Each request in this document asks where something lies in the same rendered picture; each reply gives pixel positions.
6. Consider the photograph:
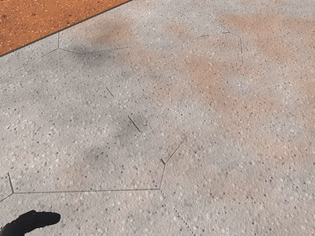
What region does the left robot hand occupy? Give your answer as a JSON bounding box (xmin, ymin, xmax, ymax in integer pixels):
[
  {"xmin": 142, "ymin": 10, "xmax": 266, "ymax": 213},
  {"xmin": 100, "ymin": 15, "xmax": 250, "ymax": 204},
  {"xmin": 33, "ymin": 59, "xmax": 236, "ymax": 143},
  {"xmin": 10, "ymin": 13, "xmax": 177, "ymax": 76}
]
[{"xmin": 0, "ymin": 209, "xmax": 61, "ymax": 236}]

